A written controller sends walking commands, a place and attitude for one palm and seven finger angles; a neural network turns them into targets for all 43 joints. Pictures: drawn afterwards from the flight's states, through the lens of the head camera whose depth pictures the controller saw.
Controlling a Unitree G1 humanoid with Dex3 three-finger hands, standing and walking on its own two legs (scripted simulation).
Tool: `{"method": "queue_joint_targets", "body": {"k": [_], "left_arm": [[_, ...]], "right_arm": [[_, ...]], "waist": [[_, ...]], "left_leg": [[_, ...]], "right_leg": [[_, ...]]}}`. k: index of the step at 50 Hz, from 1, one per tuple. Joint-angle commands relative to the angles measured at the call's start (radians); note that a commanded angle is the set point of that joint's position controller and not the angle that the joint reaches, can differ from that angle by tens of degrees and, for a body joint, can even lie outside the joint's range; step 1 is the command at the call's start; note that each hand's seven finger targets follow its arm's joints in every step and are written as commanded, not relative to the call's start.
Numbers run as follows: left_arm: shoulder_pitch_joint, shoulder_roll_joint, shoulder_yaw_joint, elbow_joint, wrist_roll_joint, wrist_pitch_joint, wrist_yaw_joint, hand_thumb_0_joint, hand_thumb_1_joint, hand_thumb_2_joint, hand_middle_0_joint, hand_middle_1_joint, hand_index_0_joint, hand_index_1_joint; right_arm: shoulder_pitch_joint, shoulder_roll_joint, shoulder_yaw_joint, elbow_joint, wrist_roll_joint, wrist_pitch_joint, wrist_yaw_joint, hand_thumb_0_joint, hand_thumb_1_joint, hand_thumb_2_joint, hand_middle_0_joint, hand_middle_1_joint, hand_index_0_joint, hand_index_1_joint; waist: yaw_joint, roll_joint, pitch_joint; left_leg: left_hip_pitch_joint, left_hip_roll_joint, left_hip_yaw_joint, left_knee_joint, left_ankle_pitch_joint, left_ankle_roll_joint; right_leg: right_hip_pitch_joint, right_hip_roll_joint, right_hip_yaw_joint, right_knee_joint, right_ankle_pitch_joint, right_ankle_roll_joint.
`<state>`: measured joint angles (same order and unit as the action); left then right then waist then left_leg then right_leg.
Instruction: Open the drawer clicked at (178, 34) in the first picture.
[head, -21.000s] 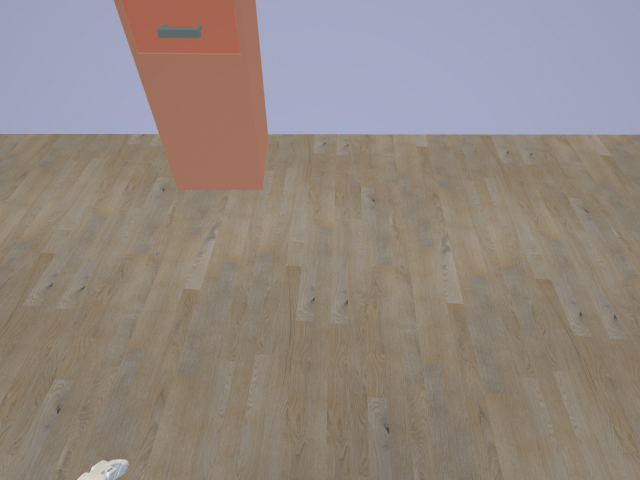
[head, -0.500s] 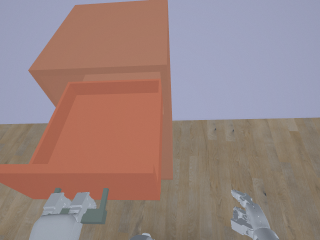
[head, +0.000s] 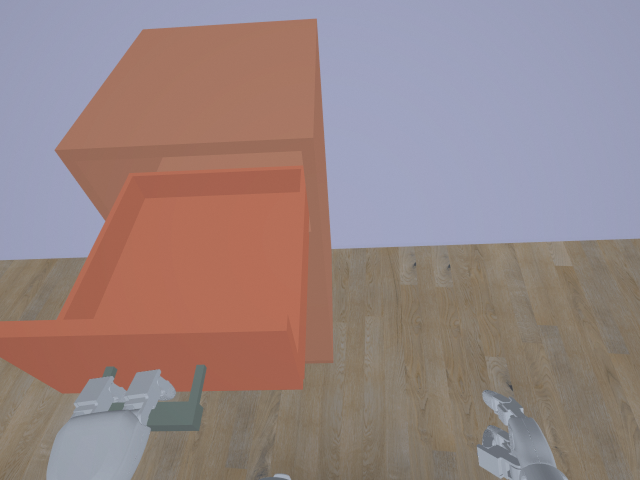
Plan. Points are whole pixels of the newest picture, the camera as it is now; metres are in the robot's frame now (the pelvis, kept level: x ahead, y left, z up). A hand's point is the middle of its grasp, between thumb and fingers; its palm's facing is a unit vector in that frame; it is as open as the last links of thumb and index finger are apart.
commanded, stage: lift the hand off the handle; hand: left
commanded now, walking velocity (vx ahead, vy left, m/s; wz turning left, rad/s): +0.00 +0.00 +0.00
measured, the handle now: (148, 395) +0.21 +0.23 +0.01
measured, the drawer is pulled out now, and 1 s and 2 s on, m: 0.30 0.29 0.29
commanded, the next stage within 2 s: draw the hand back to the body in 1.64 s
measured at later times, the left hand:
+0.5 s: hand (139, 428) +0.18 +0.23 +0.01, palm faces -0.01 -0.10 -0.99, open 13.7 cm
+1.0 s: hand (94, 409) +0.18 +0.25 +0.08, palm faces +0.04 -0.15 -0.99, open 13.7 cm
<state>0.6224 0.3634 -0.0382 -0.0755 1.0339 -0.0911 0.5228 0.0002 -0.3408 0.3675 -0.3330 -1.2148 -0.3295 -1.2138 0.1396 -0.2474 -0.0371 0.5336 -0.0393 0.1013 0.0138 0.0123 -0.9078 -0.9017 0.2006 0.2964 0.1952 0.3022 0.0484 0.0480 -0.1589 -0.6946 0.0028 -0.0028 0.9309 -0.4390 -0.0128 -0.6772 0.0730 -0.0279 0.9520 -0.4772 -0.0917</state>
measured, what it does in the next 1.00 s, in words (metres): stands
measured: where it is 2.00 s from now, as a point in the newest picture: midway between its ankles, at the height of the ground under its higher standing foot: outside the picture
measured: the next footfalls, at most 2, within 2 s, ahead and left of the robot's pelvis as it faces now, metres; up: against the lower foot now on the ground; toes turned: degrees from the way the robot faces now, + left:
none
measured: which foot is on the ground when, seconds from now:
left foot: down 0.00-1.00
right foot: down 0.00-1.00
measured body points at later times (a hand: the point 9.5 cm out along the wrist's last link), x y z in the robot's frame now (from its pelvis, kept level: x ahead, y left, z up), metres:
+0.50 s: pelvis +0.00 +0.00 +0.01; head +0.02 -0.03 +0.46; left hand +0.17 +0.24 +0.06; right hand +0.20 -0.21 -0.10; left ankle +0.01 +0.13 -0.68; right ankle -0.01 -0.06 -0.68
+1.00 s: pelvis +0.02 +0.02 +0.03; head +0.02 -0.01 +0.48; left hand +0.17 +0.25 +0.13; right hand +0.24 -0.18 -0.06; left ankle +0.01 +0.14 -0.68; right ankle -0.01 -0.06 -0.68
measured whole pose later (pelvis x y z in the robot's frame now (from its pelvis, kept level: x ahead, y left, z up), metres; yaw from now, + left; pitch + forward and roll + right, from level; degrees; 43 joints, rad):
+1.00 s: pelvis +0.02 +0.02 +0.03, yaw -1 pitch +6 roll +0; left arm 0.62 0.39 -0.06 -0.30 0.95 0.02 0.34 0.00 -0.49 0.30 -0.32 -1.20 -0.34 -1.21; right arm 0.13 -0.23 -0.01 0.53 -0.02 0.08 0.03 0.01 -0.91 -0.90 0.20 0.30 0.20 0.30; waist 0.09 0.08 -0.12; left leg -0.45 -0.01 0.01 0.73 -0.38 0.02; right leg -0.43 0.06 0.00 0.73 -0.40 -0.05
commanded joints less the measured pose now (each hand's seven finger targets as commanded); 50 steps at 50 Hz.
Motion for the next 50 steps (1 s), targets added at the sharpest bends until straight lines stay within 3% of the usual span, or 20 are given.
{"method": "queue_joint_targets", "body": {"k": [1,2,6,9,11,14,16,17,18,19,21,22,29,33,34,36,40,46,47,50], "left_arm": [[0.023,0.161,0.181,-0.123,-0.012,0.03,0.056,0.0,-0.5,0.3,-0.3,-1.2,-0.3,-1.2],[-0.051,0.104,0.11,-0.08,-0.004,0.033,0.053,0.0,-0.5,0.3,-0.3,-1.2,-0.3,-1.2],[-0.114,0.154,0.152,-0.089,0.005,0.043,0.063,0.0,-0.5,0.3,-0.3,-1.2,-0.3,-1.2],[-0.152,0.131,0.117,-0.072,0.012,0.062,0.062,0.0,-0.5,0.3,-0.3,-1.2,-0.3,-1.2],[-0.158,0.14,0.121,-0.069,0.007,0.075,0.054,0.0,-0.5,0.3,-0.3,-1.2,-0.3,-1.2],[-0.204,0.119,0.082,-0.054,0.007,0.089,0.036,0.0,-0.5,0.3,-0.3,-1.2,-0.3,-1.2],[-0.234,0.134,0.094,-0.059,0.008,0.093,0.031,0.0,-0.5,0.3,-0.3,-1.2,-0.3,-1.2],[-0.219,0.126,0.086,-0.041,0.012,0.094,0.027,0.0,-0.5,0.3,-0.3,-1.2,-0.3,-1.2],[-0.231,0.132,0.086,-0.083,0.01,0.092,0.024,0.0,-0.5,0.3,-0.3,-1.2,-0.3,-1.2],[-0.235,0.131,0.078,-0.11,0.008,0.09,0.021,0.0,-0.5,0.3,-0.3,-1.2,-0.3,-1.2],[-0.21,0.147,0.095,-0.133,0.003,0.094,0.016,0.0,-0.5,0.3,-0.3,-1.2,-0.3,-1.2],[-0.204,0.124,0.07,-0.139,-0.003,0.097,0.009,0.0,-0.5,0.3,-0.3,-1.2,-0.3,-1.2],[-0.153,0.109,0.049,-0.225,-0.018,0.093,-0.026,0.0,-0.5,0.3,-0.3,-1.2,-0.3,-1.2],[-0.1,0.144,0.084,-0.269,-0.028,0.096,-0.047,0.0,-0.5,0.3,-0.3,-1.2,-0.3,-1.2],[-0.073,0.12,0.061,-0.284,-0.031,0.099,-0.054,0.0,-0.5,0.3,-0.3,-1.2,-0.3,-1.2],[-0.07,0.142,0.081,-0.312,-0.033,0.1,-0.063,0.0,-0.5,0.3,-0.3,-1.2,-0.3,-1.2],[-0.074,0.135,0.071,-0.332,-0.052,0.11,-0.094,0.0,-0.5,0.3,-0.3,-1.2,-0.3,-1.2],[-0.022,0.175,0.113,-0.421,-0.069,0.095,-0.132,0.0,-0.5,0.3,-0.3,-1.2,-0.3,-1.2],[-0.02,0.156,0.094,-0.432,-0.077,0.095,-0.139,0.0,-0.5,0.3,-0.3,-1.2,-0.3,-1.2],[-0.024,0.165,0.105,-0.453,-0.088,0.102,-0.158,0.0,-0.5,0.3,-0.3,-1.2,-0.3,-1.2]], "right_arm": [[-0.13,-0.076,-0.025,-0.159,-0.001,-0.053,-0.004,0.0,-0.9,-0.9,0.2,0.3,0.2,0.3],[-0.128,-0.077,-0.026,-0.148,0.001,-0.057,-0.006,0.0,-0.9,-0.9,0.2,0.3,0.2,0.3],[-0.126,-0.08,-0.027,-0.145,0.0,-0.061,-0.014,0.0,-0.9,-0.9,0.2,0.3,0.2,0.3],[-0.127,-0.076,-0.027,-0.141,0.007,-0.061,-0.022,0.0,-0.9,-0.9,0.2,0.3,0.2,0.3],[-0.127,-0.077,-0.023,-0.139,0.007,-0.06,-0.023,0.0,-0.9,-0.9,0.2,0.3,0.2,0.3],[-0.133,-0.074,-0.019,-0.139,0.014,-0.06,-0.03,0.0,-0.9,-0.9,0.2,0.3,0.2,0.3],[-0.132,-0.074,-0.014,-0.135,0.012,-0.063,-0.032,0.0,-0.9,-0.9,0.2,0.3,0.2,0.3],[-0.13,-0.07,-0.017,-0.134,0.016,-0.063,-0.035,0.0,-0.9,-0.9,0.2,0.3,0.2,0.3],[-0.13,-0.073,-0.014,-0.14,0.012,-0.064,-0.032,0.0,-0.9,-0.9,0.2,0.3,0.2,0.3],[-0.129,-0.07,-0.016,-0.142,0.014,-0.066,-0.034,0.0,-0.9,-0.9,0.2,0.3,0.2,0.3],[-0.133,-0.068,-0.011,-0.147,0.012,-0.067,-0.032,0.0,-0.9,-0.9,0.2,0.3,0.2,0.3],[-0.134,-0.068,-0.013,-0.148,0.016,-0.069,-0.032,0.0,-0.9,-0.9,0.2,0.3,0.2,0.3],[-0.133,-0.069,-0.013,-0.157,0.014,-0.079,-0.016,0.0,-0.9,-0.9,0.2,0.3,0.2,0.3],[-0.141,-0.074,-0.01,-0.163,0.014,-0.075,-0.004,0.0,-0.9,-0.9,0.2,0.3,0.2,0.3],[-0.143,-0.071,-0.012,-0.169,0.017,-0.075,-0.003,0.0,-0.9,-0.9,0.2,0.3,0.2,0.3],[-0.148,-0.072,-0.007,-0.169,0.015,-0.075,0.005,0.0,-0.9,-0.9,0.2,0.3,0.2,0.3],[-0.157,-0.071,-0.007,-0.17,0.023,-0.073,0.004,0.0,-0.9,-0.9,0.2,0.3,0.2,0.3],[-0.155,-0.071,0.002,-0.175,0.021,-0.076,0.011,0.0,-0.9,-0.9,0.2,0.3,0.2,0.3],[-0.158,-0.068,-0.001,-0.175,0.026,-0.073,0.011,0.0,-0.9,-0.9,0.2,0.3,0.2,0.3],[-0.163,-0.072,0.002,-0.181,0.028,-0.073,0.014,0.0,-0.9,-0.9,0.2,0.3,0.2,0.3]], "waist": [[0.025,-0.051,-0.121],[-0.013,-0.058,-0.065],[0.009,-0.066,-0.144],[-0.001,-0.052,-0.122],[0.007,-0.07,-0.158],[-0.008,-0.086,-0.1],[-0.001,-0.074,-0.136],[0.0,-0.07,-0.108],[0.008,-0.045,-0.151],[0.003,-0.034,-0.146],[0.012,-0.049,-0.165],[0.005,-0.034,-0.129],[0.009,-0.031,-0.105],[0.023,-0.061,-0.104],[0.025,-0.046,-0.089],[0.031,-0.03,-0.104],[0.021,-0.045,-0.049],[0.045,-0.016,-0.087],[0.036,-0.011,-0.045],[0.036,-0.016,-0.035]], "left_leg": [[0.073,-0.051,0.013,-0.059,0.12,0.055],[0.052,-0.048,0.007,-0.052,0.101,0.057],[0.061,-0.049,0.013,-0.051,0.096,0.057],[0.078,-0.049,0.01,-0.057,0.101,0.059],[0.085,-0.047,0.011,-0.067,0.112,0.059],[0.08,-0.048,0.009,-0.077,0.096,0.06],[0.101,-0.045,0.012,-0.086,0.102,0.061],[0.103,-0.046,0.01,-0.089,0.104,0.061],[0.124,-0.046,0.012,-0.094,0.117,0.06],[0.147,-0.045,0.011,-0.102,0.133,0.062],[0.167,-0.046,0.011,-0.112,0.154,0.061],[0.173,-0.044,0.009,-0.123,0.151,0.061],[0.258,-0.032,0.006,-0.164,0.211,0.062],[0.278,-0.03,0.005,-0.183,0.239,0.06],[0.281,-0.031,0.007,-0.193,0.239,0.06],[0.311,-0.028,0.006,-0.199,0.268,0.059],[0.327,-0.021,0.0,-0.226,0.261,0.06],[0.393,-0.018,0.0,-0.245,0.321,0.059],[0.39,-0.013,0.0,-0.256,0.319,0.059],[0.404,-0.008,-0.005,-0.269,0.323,0.057]], "right_leg": [[0.097,-0.058,0.148,-0.228,0.255,0.046],[0.048,-0.056,0.14,-0.225,0.239,0.048],[0.077,-0.063,0.147,-0.228,0.206,0.052],[0.069,-0.056,0.143,-0.237,0.208,0.048],[0.095,-0.058,0.137,-0.234,0.228,0.053],[0.08,-0.057,0.142,-0.257,0.197,0.055],[0.095,-0.061,0.138,-0.26,0.198,0.056],[0.09,-0.055,0.141,-0.264,0.2,0.051],[0.108,-0.059,0.136,-0.263,0.208,0.053],[0.115,-0.057,0.135,-0.266,0.233,0.049],[0.138,-0.057,0.132,-0.271,0.256,0.051],[0.129,-0.055,0.127,-0.278,0.249,0.048],[0.144,-0.05,0.098,-0.298,0.299,0.045],[0.175,-0.052,0.098,-0.31,0.344,0.047],[0.184,-0.052,0.095,-0.313,0.345,0.046],[0.194,-0.053,0.099,-0.316,0.372,0.043],[0.199,-0.051,0.098,-0.346,0.357,0.044],[0.244,-0.056,0.097,-0.364,0.402,0.044],[0.236,-0.053,0.094,-0.369,0.4,0.042],[0.247,-0.055,0.096,-0.39,0.39,0.043]]}}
